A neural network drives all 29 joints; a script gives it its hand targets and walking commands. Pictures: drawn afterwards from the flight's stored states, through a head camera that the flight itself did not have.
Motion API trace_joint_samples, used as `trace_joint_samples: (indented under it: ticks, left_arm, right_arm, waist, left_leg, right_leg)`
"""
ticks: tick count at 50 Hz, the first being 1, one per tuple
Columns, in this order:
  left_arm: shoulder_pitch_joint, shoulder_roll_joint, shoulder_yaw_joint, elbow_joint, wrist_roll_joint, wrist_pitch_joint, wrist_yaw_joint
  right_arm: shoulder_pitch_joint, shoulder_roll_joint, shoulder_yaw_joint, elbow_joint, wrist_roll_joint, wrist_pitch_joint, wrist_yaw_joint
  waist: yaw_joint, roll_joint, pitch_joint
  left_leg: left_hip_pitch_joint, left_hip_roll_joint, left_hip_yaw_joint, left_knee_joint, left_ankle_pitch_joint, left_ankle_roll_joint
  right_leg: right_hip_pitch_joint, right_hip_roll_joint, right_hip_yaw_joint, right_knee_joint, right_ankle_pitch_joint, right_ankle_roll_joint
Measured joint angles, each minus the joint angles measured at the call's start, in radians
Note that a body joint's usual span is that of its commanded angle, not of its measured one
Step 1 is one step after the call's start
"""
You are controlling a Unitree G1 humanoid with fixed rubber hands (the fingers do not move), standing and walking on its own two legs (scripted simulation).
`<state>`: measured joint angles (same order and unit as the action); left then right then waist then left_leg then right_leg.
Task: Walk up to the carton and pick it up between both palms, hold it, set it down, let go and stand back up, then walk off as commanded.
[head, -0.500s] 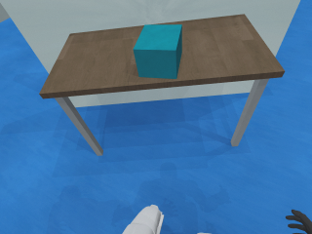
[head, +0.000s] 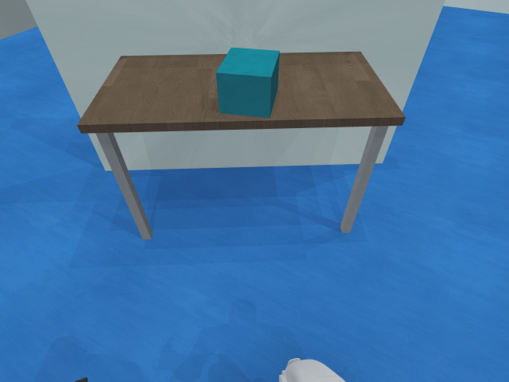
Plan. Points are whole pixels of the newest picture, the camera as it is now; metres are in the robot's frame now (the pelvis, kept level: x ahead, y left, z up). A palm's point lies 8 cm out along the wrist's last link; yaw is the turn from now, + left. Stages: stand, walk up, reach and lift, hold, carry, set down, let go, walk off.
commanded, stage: walk off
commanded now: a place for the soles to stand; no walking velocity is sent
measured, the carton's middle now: (249, 81) +1.03 -0.06 -0.03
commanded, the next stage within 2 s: none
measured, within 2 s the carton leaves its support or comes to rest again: neither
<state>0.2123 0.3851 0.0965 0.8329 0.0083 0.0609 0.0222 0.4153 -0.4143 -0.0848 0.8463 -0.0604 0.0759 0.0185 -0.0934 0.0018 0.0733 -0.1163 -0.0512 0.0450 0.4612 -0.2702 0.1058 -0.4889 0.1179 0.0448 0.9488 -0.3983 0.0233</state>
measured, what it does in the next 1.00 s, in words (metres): steps to the left: right foot, then left foot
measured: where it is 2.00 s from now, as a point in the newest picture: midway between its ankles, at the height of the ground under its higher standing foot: outside the picture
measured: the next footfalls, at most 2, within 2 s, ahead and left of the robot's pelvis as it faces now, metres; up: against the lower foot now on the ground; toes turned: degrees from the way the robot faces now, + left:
right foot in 0.28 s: -0.14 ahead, -0.05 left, +0.00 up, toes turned -2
left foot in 0.74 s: -0.02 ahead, +0.21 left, +0.00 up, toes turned -3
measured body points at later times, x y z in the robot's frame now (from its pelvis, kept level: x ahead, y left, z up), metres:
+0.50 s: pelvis -0.13 +0.04 +0.01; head -0.15 +0.00 +0.46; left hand -0.18 +0.37 -0.08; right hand -0.06 -0.27 -0.11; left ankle -0.03 +0.21 -0.64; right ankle -0.18 -0.04 -0.74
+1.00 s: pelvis -0.04 +0.10 +0.00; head +0.00 +0.14 +0.45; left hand +0.09 +0.39 -0.13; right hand -0.08 -0.23 -0.07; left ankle -0.06 +0.22 -0.74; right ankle +0.00 -0.09 -0.68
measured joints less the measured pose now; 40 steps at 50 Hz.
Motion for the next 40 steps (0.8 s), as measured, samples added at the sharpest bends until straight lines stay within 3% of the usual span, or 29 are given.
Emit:
trace_joint_samples:
  ticks: [3,6,11,14,16,18,19,21,24,27,30,35,37,39,40]
  left_arm:
    - [0.087,0.0,-0.001,0.016,-0.016,-0.001,0.005]
    - [0.154,0.006,-0.001,0.019,-0.019,-0.007,0.01]
    - [0.194,0.012,0.011,0.064,-0.009,-0.019,-0.004]
    - [0.223,0.02,0.02,0.082,-0.012,-0.026,-0.004]
    - [0.227,0.016,0.026,0.09,0.0,-0.026,0.003]
    - [0.275,0.017,0.029,0.074,0.017,-0.034,0.004]
    - [0.306,0.019,0.032,0.072,0.021,-0.039,0.002]
    - [0.337,0.009,0.033,0.094,0.028,-0.04,0.0]
    - [0.342,-0.018,0.015,0.079,0.028,-0.049,-0.016]
    - [0.289,-0.032,0.001,0.026,0.032,-0.055,-0.05]
    - [0.225,-0.029,-0.001,-0.029,0.041,-0.048,-0.079]
    - [0.181,-0.006,-0.019,-0.092,0.037,-0.036,-0.1]
    - [0.171,0.014,-0.028,-0.096,0.03,-0.038,-0.098]
    - [0.139,0.048,-0.016,-0.067,0.019,-0.031,-0.087]
    - [0.129,0.053,-0.012,-0.057,0.012,-0.026,-0.08]
  right_arm:
    - [-0.03,0.003,0.003,0.002,-0.007,0.014,-0.01]
    - [-0.101,0.017,0.008,-0.041,0.004,0.002,-0.01]
    - [-0.181,0.031,0.007,-0.132,-0.006,-0.021,0.025]
    - [-0.209,0.023,0.0,-0.141,-0.022,-0.014,0.031]
    - [-0.212,0.009,-0.018,-0.127,-0.027,0.0,0.03]
    - [-0.188,0.019,-0.015,-0.116,-0.006,0.012,0.027]
    - [-0.173,0.031,-0.007,-0.108,0.009,0.014,0.027]
    - [-0.152,0.047,0.005,-0.088,0.02,0.013,0.035]
    - [-0.131,0.038,0.01,-0.086,0.027,-0.014,0.044]
    - [-0.11,0.008,0.004,-0.06,0.037,-0.035,0.033]
    - [-0.079,-0.018,0.001,-0.009,0.047,-0.037,0.018]
    - [-0.07,-0.042,-0.005,0.041,0.047,-0.071,-0.019]
    - [-0.062,-0.048,-0.01,0.037,0.044,-0.104,-0.031]
    - [-0.075,-0.005,-0.011,0.033,0.036,-0.131,-0.044]
    - [-0.067,0.01,-0.003,0.021,0.031,-0.143,-0.046]
  waist:
    - [0.011,0.019,-0.059]
    - [0.044,0.032,-0.069]
    - [0.073,0.052,-0.043]
    - [0.1,0.068,-0.024]
    - [0.119,0.119,0.011]
    - [0.149,0.128,0.003]
    - [0.163,0.112,-0.019]
    - [0.177,0.086,-0.045]
    - [0.158,0.05,-0.037]
    - [0.118,0.028,-0.003]
    - [0.1,-0.002,0.0]
    - [0.112,-0.034,-0.023]
    - [0.106,-0.038,-0.03]
    - [0.092,-0.126,-0.006]
    - [0.084,-0.146,-0.002]
  left_leg:
    - [-0.027,0.017,0.022,-0.046,0.08,-0.001]
    - [-0.102,0.017,0.048,-0.043,0.116,0.005]
    - [-0.207,-0.03,0.035,-0.084,0.102,0.0]
    - [-0.24,-0.04,0.059,-0.087,0.089,-0.073]
    - [-0.304,-0.023,0.029,0.126,-0.062,-0.108]
    - [-0.37,-0.029,-0.026,0.358,-0.061,-0.121]
    - [-0.402,-0.038,-0.049,0.447,-0.055,-0.122]
    - [-0.435,-0.049,-0.122,0.582,-0.034,-0.118]
    - [-0.434,-0.024,-0.186,0.607,0.03,-0.103]
    - [-0.414,0.023,-0.193,0.522,0.043,-0.098]
    - [-0.379,0.047,-0.144,0.422,0.024,-0.098]
    - [-0.212,0.068,-0.051,0.184,0.043,-0.083]
    - [-0.114,0.07,-0.035,0.043,0.052,-0.1]
    - [-0.093,0.024,0.002,0.038,-0.005,-0.12]
    - [-0.093,0.02,0.009,0.054,-0.012,-0.115]
  right_leg:
    - [0.023,0.053,0.069,0.264,0.062,-0.007]
    - [0.101,0.036,0.084,0.315,0.063,0.009]
    - [0.276,-0.044,0.024,-0.105,-0.114,0.013]
    - [0.436,-0.072,-0.111,-0.531,-0.1,-0.012]
    - [0.479,-0.036,-0.135,-0.626,0.122,-0.065]
    - [0.477,-0.029,-0.127,-0.589,0.136,-0.096]
    - [0.484,-0.035,-0.097,-0.601,0.076,-0.109]
    - [0.504,-0.055,-0.064,-0.631,0.066,-0.111]
    - [0.515,-0.104,-0.041,-0.641,0.077,-0.095]
    - [0.519,-0.138,-0.054,-0.617,0.09,-0.08]
    - [0.518,-0.156,-0.055,-0.598,0.083,-0.063]
    - [0.484,-0.15,-0.016,-0.573,0.085,-0.035]
    - [0.435,-0.135,-0.01,-0.471,0.018,-0.032]
    - [0.345,-0.165,0.048,-0.255,-0.053,-0.061]
    - [0.297,-0.146,0.078,-0.152,-0.067,-0.066]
